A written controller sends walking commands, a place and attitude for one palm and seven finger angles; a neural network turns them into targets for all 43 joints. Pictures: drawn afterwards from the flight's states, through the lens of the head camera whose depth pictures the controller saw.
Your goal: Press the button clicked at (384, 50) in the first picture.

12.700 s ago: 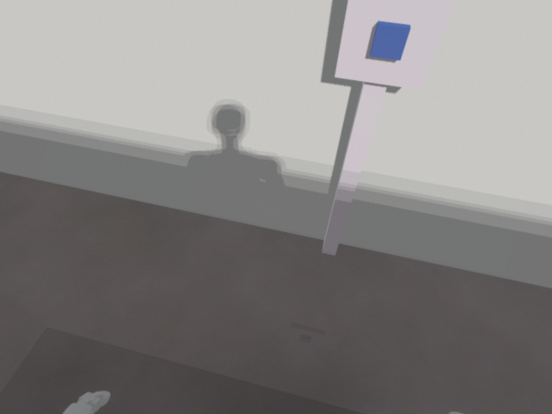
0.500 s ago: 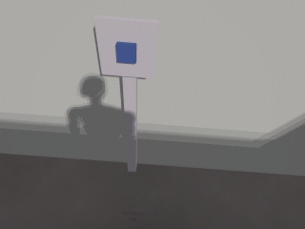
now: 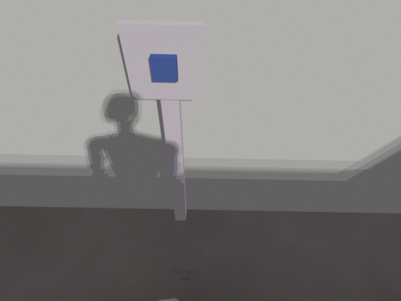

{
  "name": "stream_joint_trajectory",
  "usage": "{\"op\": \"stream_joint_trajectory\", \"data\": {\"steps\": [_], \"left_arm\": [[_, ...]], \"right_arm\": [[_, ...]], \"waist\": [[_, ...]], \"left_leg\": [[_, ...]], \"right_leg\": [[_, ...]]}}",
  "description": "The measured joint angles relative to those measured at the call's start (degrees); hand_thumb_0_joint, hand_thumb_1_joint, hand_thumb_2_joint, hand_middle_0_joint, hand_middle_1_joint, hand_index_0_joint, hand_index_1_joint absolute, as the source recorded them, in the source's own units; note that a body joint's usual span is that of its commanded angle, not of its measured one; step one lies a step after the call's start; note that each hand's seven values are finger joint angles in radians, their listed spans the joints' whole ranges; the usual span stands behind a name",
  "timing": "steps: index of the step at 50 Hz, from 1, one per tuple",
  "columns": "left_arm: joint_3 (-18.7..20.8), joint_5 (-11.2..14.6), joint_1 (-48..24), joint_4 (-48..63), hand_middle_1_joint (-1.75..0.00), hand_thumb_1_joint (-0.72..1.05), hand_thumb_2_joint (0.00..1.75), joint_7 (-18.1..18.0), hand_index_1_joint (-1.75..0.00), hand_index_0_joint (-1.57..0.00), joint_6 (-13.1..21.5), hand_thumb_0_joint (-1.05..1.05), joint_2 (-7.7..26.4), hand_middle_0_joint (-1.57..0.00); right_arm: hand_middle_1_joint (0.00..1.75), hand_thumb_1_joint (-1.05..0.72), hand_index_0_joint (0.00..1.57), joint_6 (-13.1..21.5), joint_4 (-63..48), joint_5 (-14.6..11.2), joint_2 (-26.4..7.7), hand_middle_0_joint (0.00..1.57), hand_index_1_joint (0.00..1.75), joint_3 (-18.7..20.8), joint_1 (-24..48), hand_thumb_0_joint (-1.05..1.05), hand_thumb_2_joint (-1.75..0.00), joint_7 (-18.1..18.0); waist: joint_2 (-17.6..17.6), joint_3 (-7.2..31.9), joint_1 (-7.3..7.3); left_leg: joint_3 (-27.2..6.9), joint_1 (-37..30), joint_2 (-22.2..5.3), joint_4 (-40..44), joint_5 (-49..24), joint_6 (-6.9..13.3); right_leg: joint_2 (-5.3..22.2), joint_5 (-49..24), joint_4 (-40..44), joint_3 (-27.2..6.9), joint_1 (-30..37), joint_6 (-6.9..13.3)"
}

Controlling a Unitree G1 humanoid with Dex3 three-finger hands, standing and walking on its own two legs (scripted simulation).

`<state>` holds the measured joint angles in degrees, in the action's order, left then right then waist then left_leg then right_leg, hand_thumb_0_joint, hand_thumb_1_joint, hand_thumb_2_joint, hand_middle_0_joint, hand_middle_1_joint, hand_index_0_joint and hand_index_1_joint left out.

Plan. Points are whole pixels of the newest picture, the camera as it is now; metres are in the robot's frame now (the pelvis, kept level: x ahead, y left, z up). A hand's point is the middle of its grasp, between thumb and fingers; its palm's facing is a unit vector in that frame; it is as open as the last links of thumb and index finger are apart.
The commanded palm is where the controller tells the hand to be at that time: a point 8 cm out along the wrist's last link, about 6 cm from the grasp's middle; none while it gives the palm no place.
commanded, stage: shuffle to correct the standing spot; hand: left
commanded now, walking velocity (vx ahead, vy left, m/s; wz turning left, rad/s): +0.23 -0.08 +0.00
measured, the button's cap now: (164, 67) +0.65 +0.15 +0.16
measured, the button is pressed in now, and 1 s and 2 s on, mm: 0 0 0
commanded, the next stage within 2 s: come to a stop and stand still in 0.82 s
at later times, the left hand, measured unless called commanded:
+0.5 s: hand out of the picture +0.06 +0.22 -0.18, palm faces -0.05 -0.99 -0.16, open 16.4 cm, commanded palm none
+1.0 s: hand out of the picture +0.17 +0.11 -0.20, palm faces +0.11 -0.99 -0.07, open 16.3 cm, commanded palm none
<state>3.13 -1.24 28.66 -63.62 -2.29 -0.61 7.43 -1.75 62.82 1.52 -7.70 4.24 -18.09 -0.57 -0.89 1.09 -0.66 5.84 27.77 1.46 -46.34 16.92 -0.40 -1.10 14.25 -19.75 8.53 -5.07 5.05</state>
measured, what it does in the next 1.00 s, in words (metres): walks ahead: left foot, then right foot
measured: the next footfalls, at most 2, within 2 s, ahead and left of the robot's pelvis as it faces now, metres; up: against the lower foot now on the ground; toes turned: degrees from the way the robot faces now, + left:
left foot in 0.28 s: +0.14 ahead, +0.17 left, +0.00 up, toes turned +10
right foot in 0.66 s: +0.22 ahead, -0.11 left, +0.00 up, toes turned -7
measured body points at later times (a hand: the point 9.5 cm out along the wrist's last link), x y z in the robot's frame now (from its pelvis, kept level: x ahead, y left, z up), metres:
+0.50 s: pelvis +0.09 +0.04 +0.00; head +0.10 +0.05 +0.45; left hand +0.06 +0.27 -0.16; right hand +0.07 -0.17 -0.16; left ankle +0.10 +0.16 -0.74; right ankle +0.11 -0.09 -0.68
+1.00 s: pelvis +0.22 -0.02 -0.02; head +0.25 +0.00 +0.43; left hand +0.17 +0.16 -0.19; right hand +0.31 -0.25 -0.16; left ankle +0.23 +0.06 -0.75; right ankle +0.18 -0.11 -0.74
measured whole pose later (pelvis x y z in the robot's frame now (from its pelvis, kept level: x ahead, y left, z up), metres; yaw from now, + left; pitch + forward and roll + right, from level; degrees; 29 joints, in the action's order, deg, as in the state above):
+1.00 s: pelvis +0.22 -0.02 -0.02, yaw +2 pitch +1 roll -1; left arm 0.9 -1.6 20.6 -62.9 -0.5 -0.7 5.4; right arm 1.4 58.9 1.5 -7.7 2.8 -9.1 -2.0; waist 2.1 -2.3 -1.2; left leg 9.6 17.9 -3.1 -34.3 16.6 2.6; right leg -0.3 22.6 -35.7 9.2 -13.4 2.2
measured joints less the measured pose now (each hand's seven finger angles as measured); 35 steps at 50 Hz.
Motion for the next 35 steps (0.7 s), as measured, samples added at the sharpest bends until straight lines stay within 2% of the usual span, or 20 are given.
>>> {"op": "stream_joint_trajectory", "data": {"steps": [2, 5, 9, 12, 14, 16, 18, 20, 21, 22, 25, 30, 33, 35], "left_arm": [[-0.4, 0.2, 0.9, -1.2, -0.30, -0.48, 0.30, -0.2, -0.30, -0.15, 1.1, 0.00, -0.3, -0.15], [-1.1, 0.0, 1.3, -2.1, -0.30, -0.48, 0.30, 0.0, -0.30, -0.15, 2.6, 0.00, -1.0, -0.15], [-1.4, -0.7, 0.1, -1.7, -0.30, -0.48, 0.30, 0.8, -0.30, -0.15, 3.3, 0.00, -1.8, -0.15], [-1.4, -0.9, -1.1, -1.2, -0.30, -0.47, 0.30, 1.5, -0.30, -0.15, 3.2, 0.00, -1.8, -0.15], [-1.5, -0.6, -1.4, -0.6, -0.30, -0.48, 0.30, 2.0, -0.30, -0.15, 2.9, 0.00, -2.0, -0.15], [-1.5, -0.5, -3.0, -0.3, -0.30, -0.47, 0.30, 2.5, -0.30, -0.15, 1.5, 0.00, -1.4, -0.15], [-1.1, -0.8, -5.2, 0.2, -0.30, -0.47, 0.30, 2.8, -0.30, -0.15, 0.4, 0.00, -0.3, -0.15], [-0.9, -1.6, -7.6, 0.9, -0.30, -0.47, 0.30, 3.0, -0.30, -0.15, 0.1, 0.00, 0.9, -0.15], [-2.1, -3.2, -8.2, 1.0, -0.30, -0.48, 0.30, 3.2, -0.30, -0.15, 0.2, -0.02, 1.8, -0.15], [-2.7, -4.0, -8.3, 1.0, -0.30, -0.48, 0.30, 3.4, -0.30, -0.15, 0.1, -0.05, 2.5, -0.15], [-2.3, -2.7, -8.1, 1.3, -0.30, -0.50, 0.29, 3.7, -0.30, -0.15, -0.6, -0.09, 3.5, -0.15], [-1.2, -1.3, -8.4, 1.9, -0.30, -0.52, 0.28, 3.6, -0.30, -0.15, -0.7, -0.10, 4.2, -0.15], [-0.4, -0.6, -8.2, 2.5, -0.30, -0.52, 0.28, 3.2, -0.30, -0.15, 0.5, -0.08, 4.5, -0.15], [-0.6, -0.9, -8.7, 2.4, -0.30, -0.52, 0.28, 2.5, -0.30, -0.15, 1.2, -0.07, 3.6, -0.15]], "right_arm": [[0.30, -0.92, 0.20, 0.2, -0.7, 0.0, -0.7, 0.20, 0.30, 0.3, 0.5, 0.01, -0.90, 0.9], [0.30, -0.91, 0.20, 0.9, -1.6, 0.0, -1.3, 0.20, 0.30, 0.7, 0.7, 0.01, -0.90, 1.2], [0.30, -0.91, 0.19, 1.1, -1.9, -0.1, -1.3, 0.20, 0.30, 0.7, 1.0, 0.00, -0.90, 1.2], [0.30, -0.91, 0.19, 1.8, -2.1, 0.0, -0.8, 0.20, 0.30, 0.2, 1.4, 0.00, -0.90, 1.0], [0.30, -0.92, 0.20, 3.1, -2.7, 0.1, -0.9, 0.20, 0.30, -0.2, 1.4, 0.00, -0.90, 0.8], [0.30, -0.92, 0.20, 4.1, -2.8, 0.2, -0.1, 0.20, 0.30, -0.5, 2.1, 0.00, -0.90, 0.0], [0.30, -0.93, 0.20, 4.5, -2.8, 0.2, 0.7, 0.20, 0.30, -0.8, 1.9, 0.00, -0.90, -0.5], [0.30, -0.93, 0.20, 4.6, -2.3, 0.2, 1.3, 0.20, 0.30, -1.2, 1.0, 0.00, -0.90, -0.8], [0.30, -0.92, 0.20, 4.6, -1.8, 0.2, 1.6, 0.20, 0.30, -1.4, 0.5, 0.00, -0.90, -0.9], [0.30, -0.92, 0.20, 4.6, -1.4, 0.2, 1.8, 0.20, 0.30, -1.5, 0.1, 0.00, -0.90, -1.0], [0.30, -0.92, 0.20, 4.5, -0.3, 0.0, 2.0, 0.20, 0.30, -1.6, -1.7, 0.00, -0.90, -0.9], [0.30, -0.91, 0.20, 3.3, 1.1, 0.2, 1.8, 0.20, 0.30, -1.3, -3.3, 0.00, -0.90, -0.3], [0.30, -0.90, 0.20, 2.4, 1.7, 0.2, 1.5, 0.20, 0.30, -1.0, -4.0, 0.00, -0.90, 0.0], [0.30, -0.90, 0.20, 1.3, 2.1, -0.1, 0.4, 0.20, 0.30, -0.9, -3.1, 0.00, -0.90, 0.0]], "waist": [[-0.1, 0.0, 0.54], [-0.2, -0.3, 1.18], [0.4, -0.6, 0.65], [1.5, -1.0, -0.12], [1.9, -1.2, -0.19], [3.3, -2.0, 0.13], [4.4, -2.2, 0.63], [4.6, -2.0, 1.13], [4.5, -2.0, 1.28], [4.3, -1.9, 1.44], [3.0, -1.7, 1.63], [0.7, -3.1, 2.13], [0.0, -3.5, 1.81], [-1.8, -4.1, 1.13]], "left_leg": [[-1.8, 3.5, -2.0, -10.1, -2.8, 0.6], [-3.5, 4.6, -5.0, -13.7, -4.8, 1.2], [-3.2, 1.6, -7.5, -5.4, -1.9, 1.6], [-1.3, -3.8, -7.4, 5.7, -0.2, 1.9], [-0.3, -7.5, -6.8, 12.3, -2.1, 1.8], [1.1, -7.1, -5.9, 10.1, -3.0, 1.3], [2.3, -8.6, -5.4, 11.3, -2.4, 1.3], [2.7, -10.4, -4.9, 14.5, -3.2, 1.1], [2.9, -11.6, -4.9, 16.2, -3.8, 1.0], [3.2, -12.7, -4.9, 17.8, -4.2, 0.9], [3.6, -15.1, -5.1, 21.2, -4.7, 0.4], [2.9, -16.5, -5.6, 21.5, -3.1, -0.9], [2.0, -14.9, -6.6, 15.7, 1.3, -1.7], [-0.3, -10.9, -7.3, 5.1, 9.3, 0.1]], "right_leg": [[-0.4, -0.3, 1.4, 0.1, 1.1, -1.5], [-0.5, 0.0, 2.2, 0.6, 2.5, -2.2], [0.5, 2.1, 0.6, 1.4, 3.2, -2.9], [2.3, 5.6, -3.8, 1.6, 2.6, -4.2], [3.6, 9.9, -11.2, 1.0, 0.1, -4.4], [4.6, 13.0, -25.2, -2.4, -6.2, -3.4], [4.6, 11.1, -36.9, -4.5, -13.0, -2.6], [5.1, 6.8, -42.3, -5.0, -18.5, -2.8], [5.3, 4.7, -43.0, -5.1, -20.5, -3.1], [5.7, 2.9, -42.8, -5.2, -22.1, -3.4], [6.8, -0.3, -37.7, -4.9, -24.5, -4.3], [7.4, -0.2, -23.5, -3.7, -21.6, -5.1], [6.3, -0.2, -14.0, -2.8, -16.4, -4.6], [5.0, 1.3, -15.4, -1.5, -16.1, -3.6]]}}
